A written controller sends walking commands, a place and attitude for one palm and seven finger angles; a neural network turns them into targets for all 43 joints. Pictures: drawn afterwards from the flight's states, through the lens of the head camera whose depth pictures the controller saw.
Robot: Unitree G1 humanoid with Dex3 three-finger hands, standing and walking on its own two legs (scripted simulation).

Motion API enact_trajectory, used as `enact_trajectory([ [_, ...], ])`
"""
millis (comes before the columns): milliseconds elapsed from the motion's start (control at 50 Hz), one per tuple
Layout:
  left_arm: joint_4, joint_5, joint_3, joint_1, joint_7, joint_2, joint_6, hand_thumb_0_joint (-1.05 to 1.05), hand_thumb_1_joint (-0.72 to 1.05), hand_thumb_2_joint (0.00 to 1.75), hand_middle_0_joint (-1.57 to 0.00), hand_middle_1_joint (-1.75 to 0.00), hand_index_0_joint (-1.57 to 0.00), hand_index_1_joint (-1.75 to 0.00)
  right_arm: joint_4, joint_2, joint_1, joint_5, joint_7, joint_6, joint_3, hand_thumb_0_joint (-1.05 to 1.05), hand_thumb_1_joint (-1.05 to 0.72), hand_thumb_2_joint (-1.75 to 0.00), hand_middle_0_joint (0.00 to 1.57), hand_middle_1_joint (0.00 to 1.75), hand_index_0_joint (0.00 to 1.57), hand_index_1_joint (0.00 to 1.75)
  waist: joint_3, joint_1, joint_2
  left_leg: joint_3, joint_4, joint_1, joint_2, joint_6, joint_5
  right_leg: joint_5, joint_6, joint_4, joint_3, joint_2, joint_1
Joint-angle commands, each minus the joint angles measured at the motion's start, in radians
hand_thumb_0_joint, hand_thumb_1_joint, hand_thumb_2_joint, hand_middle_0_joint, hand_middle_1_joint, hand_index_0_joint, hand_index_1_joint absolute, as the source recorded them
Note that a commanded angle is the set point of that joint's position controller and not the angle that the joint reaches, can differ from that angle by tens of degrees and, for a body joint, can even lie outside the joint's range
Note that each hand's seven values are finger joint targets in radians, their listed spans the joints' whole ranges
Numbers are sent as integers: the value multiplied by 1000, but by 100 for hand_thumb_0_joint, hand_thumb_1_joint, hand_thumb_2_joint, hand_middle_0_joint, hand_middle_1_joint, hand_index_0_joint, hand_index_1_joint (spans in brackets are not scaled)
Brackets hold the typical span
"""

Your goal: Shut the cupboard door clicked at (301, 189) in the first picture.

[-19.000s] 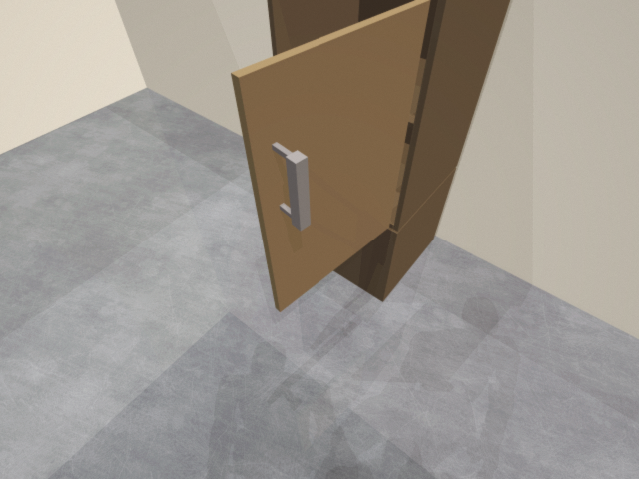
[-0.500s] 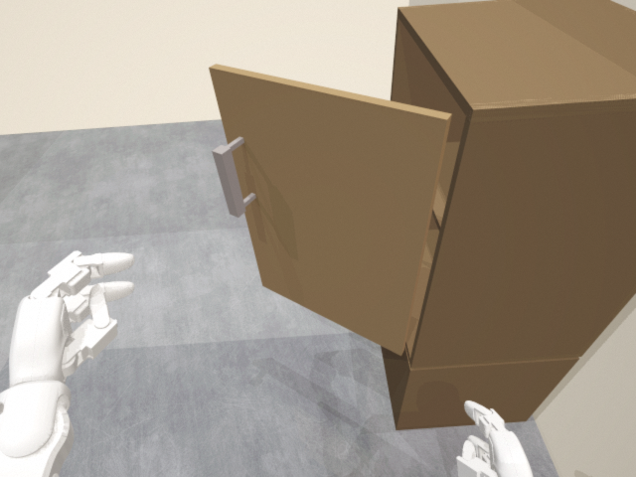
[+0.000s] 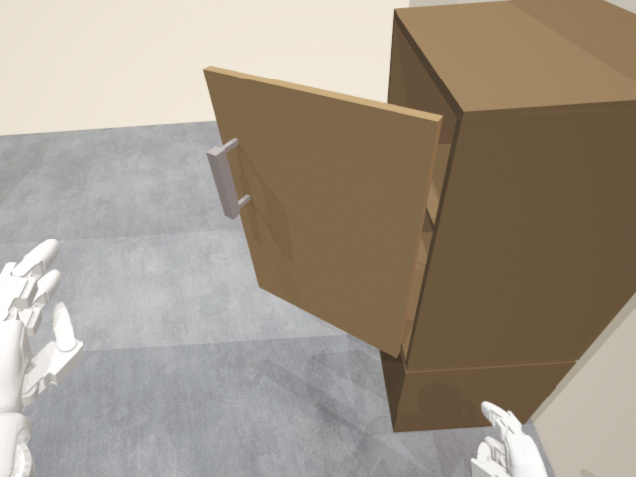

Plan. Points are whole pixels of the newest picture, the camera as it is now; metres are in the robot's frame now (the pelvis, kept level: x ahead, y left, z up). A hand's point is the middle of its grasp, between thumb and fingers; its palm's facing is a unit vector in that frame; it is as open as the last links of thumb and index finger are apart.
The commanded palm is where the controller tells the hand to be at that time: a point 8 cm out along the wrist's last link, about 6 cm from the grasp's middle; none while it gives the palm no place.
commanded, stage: draw the hand back to the body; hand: left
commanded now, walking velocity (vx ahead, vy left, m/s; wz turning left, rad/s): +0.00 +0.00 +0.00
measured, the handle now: (232, 178) +0.62 +0.25 +0.05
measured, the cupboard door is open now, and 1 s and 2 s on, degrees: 55 55 55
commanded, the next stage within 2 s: step back with the hand held close in 0.02 s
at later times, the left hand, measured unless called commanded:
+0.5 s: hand (55, 345) +0.19 +0.29 +0.15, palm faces +0.33 -0.80 -0.51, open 7.4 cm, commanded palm +0.13 +0.33 +0.17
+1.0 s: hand out of the picture +0.07 +0.32 +0.16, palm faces +0.49 -0.75 -0.44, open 7.4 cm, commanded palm +0.02 +0.35 +0.17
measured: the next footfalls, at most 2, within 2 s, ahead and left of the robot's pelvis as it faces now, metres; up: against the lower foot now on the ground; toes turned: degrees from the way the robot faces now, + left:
right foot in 1.30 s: -0.17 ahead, -0.08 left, +0.00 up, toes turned +4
left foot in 1.44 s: -0.03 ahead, +0.14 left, +0.00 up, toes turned +4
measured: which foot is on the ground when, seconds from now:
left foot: down 0.00-1.00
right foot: down 0.00-1.00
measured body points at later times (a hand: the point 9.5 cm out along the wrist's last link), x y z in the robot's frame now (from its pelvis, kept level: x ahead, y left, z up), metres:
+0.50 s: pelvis -0.02 +0.03 +0.00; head -0.01 +0.02 +0.45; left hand +0.17 +0.33 +0.17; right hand +0.16 -0.23 -0.09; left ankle +0.00 +0.12 -0.74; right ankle -0.06 -0.09 -0.74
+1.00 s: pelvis -0.11 +0.05 -0.02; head -0.10 +0.05 +0.43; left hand +0.04 +0.36 +0.18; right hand +0.06 -0.18 -0.10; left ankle +0.00 +0.12 -0.74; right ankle -0.07 -0.09 -0.74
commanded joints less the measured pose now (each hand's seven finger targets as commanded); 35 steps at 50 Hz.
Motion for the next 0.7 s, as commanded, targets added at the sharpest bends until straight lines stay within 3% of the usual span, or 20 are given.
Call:
enact_trajectory([
  [0,-197,-9,145,-76,13,202,-64,0,90,90,-20,-30,-20,-30,-165,-84,-131,4,0,-50,-27,0,-90,-90,20,30,20,30,-47,7,-29,-1,-19,94,5,38,245,339,30,-66,18,-27,-106],
  [20,-199,-8,147,-80,12,205,-63,0,90,90,-20,-30,-20,-30,-168,-86,-133,5,0,-49,-27,0,-90,-90,20,30,20,30,-46,7,-10,1,-18,99,6,37,245,335,31,-67,17,-26,-113],
  [120,-194,-10,144,-71,10,203,-59,0,90,90,-20,-30,-20,-30,-169,-87,-129,4,-1,-43,-30,0,-90,-90,20,30,20,30,-60,6,-33,6,-18,105,5,41,242,342,36,-70,20,-27,-109],
  [140,-251,3,234,-166,21,314,-96,0,90,90,-20,-30,-20,-30,-190,-115,-120,11,3,-17,-45,0,-90,-90,20,30,20,30,-29,-25,-44,-4,64,54,31,55,191,443,56,-112,102,-93,-205],
  [160,-179,5,191,-96,18,264,-100,0,90,90,-20,-30,-20,-30,-170,-105,-126,5,0,-1,-44,0,-90,-90,20,30,20,30,-47,-34,-88,-7,94,41,23,55,175,510,60,-100,101,-120,-204],
  [180,-191,11,198,-87,18,278,-108,0,90,90,-20,-30,-20,-30,-176,-107,-126,4,-2,10,-50,0,-90,-90,20,30,20,30,-57,-32,-117,1,110,27,15,51,179,593,70,-88,99,-128,-202],
  [220,-173,11,171,-39,18,243,-111,0,90,90,-20,-30,-20,-30,-186,-103,-124,10,-2,35,-53,0,-90,-90,20,30,20,30,-122,-37,-94,9,108,15,23,50,231,677,72,-27,82,-136,-153],
  [280,-190,9,195,0,26,271,-104,0,90,90,-20,-30,-20,-30,-205,-113,-131,15,-9,63,-63,0,-90,-90,20,30,20,30,-174,-39,-69,18,108,47,35,51,350,740,90,14,66,-119,-154],
  [360,-241,1,210,29,36,287,-99,0,90,90,-20,-30,-20,-30,-238,-112,-127,20,-17,97,-65,0,-90,-90,20,30,20,30,-207,-43,-78,-2,91,43,58,49,450,698,76,58,53,-95,-142],
  [380,-254,0,232,34,39,314,-98,0,90,90,-20,-30,-20,-30,-241,-123,-127,17,-19,101,-67,0,-90,-90,20,30,20,30,-209,-40,-56,-10,82,34,61,47,454,670,70,63,51,-91,-141],
  [460,-288,-6,226,71,46,298,-99,0,90,90,-20,-30,-20,-30,-266,-121,-109,21,-19,109,-64,0,-90,-90,20,30,20,30,-206,-44,-10,-45,43,-19,87,48,446,515,49,96,47,-64,-131],
  [480,-290,-4,259,80,49,329,-102,0,90,90,-20,-30,-20,-30,-265,-131,-113,16,-20,106,-69,0,-90,-90,20,30,20,30,-201,-37,5,-51,30,-36,92,50,413,484,50,96,48,-57,-130],
  [500,-297,-6,228,85,47,294,-106,0,90,90,-20,-30,-20,-30,-268,-122,-103,19,-19,104,-63,0,-90,-90,20,30,20,30,-192,-45,19,-65,14,-68,98,50,380,428,45,106,42,-54,-121],
  [520,-304,-5,232,78,48,297,-111,0,90,90,-20,-30,-20,-30,-272,-129,-102,17,-18,99,-64,0,-90,-90,20,30,20,30,-178,-43,33,-76,-5,-96,106,51,335,376,44,112,43,-44,-118],
  [560,-296,-1,233,78,51,287,-122,0,90,90,-20,-30,-20,-30,-270,-135,-92,15,-18,86,-65,0,-90,-90,20,30,20,30,-147,-45,50,-107,-56,-191,124,62,156,270,45,125,42,-28,-95],
  [580,-290,5,260,77,52,311,-128,0,90,90,-20,-30,-20,-30,-270,-147,-101,12,-20,77,-69,0,-90,-90,20,30,20,30,-127,-41,62,-123,-88,-258,132,73,25,233,47,135,45,-17,-67],
  [600,-291,8,235,70,51,276,-136,0,90,90,-20,-30,-20,-30,-271,-138,-97,14,-22,71,-63,0,-90,-90,20,30,20,30,-111,-45,71,-144,-117,-335,142,82,-86,212,46,159,44,-16,-29],
  [640,-279,18,237,49,52,264,-150,0,90,90,-20,-30,-20,-30,-269,-147,-91,15,-22,53,-64,0,-90,-90,20,30,20,30,-71,-47,86,-185,-178,-470,164,97,-330,149,47,199,45,-1,19],
  [680,-280,32,264,30,53,286,-164,0,90,90,-20,-30,-20,-30,-262,-158,-92,12,-23,35,-69,0,-90,-90,20,30,20,30,-62,-41,100,-222,-217,-559,180,111,-455,119,50,234,38,19,66],
])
